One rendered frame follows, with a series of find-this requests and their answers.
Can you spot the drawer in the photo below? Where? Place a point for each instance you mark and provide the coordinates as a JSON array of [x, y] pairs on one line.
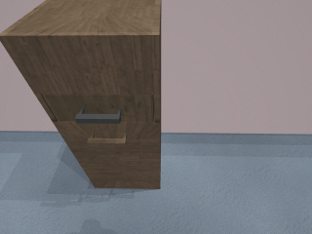
[[134, 108]]

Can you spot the handle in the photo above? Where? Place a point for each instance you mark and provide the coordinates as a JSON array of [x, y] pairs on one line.
[[107, 142], [82, 118]]

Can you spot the cabinet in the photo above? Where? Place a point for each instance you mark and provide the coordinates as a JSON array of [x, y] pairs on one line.
[[97, 47]]

